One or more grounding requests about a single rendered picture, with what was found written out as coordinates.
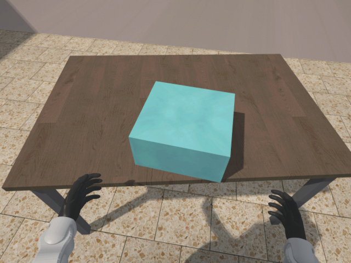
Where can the carton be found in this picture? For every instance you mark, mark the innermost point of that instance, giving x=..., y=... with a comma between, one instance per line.
x=184, y=130

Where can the table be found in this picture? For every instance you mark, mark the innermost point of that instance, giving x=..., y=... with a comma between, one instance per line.
x=279, y=132

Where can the robot left forearm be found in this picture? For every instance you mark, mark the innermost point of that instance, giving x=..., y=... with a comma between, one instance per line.
x=57, y=242

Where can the right robot hand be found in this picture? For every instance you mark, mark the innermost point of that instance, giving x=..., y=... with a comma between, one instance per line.
x=291, y=217

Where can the left robot hand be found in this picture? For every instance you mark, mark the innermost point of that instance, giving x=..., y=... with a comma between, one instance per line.
x=76, y=197

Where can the robot right forearm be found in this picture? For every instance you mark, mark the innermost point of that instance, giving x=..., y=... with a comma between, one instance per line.
x=297, y=250

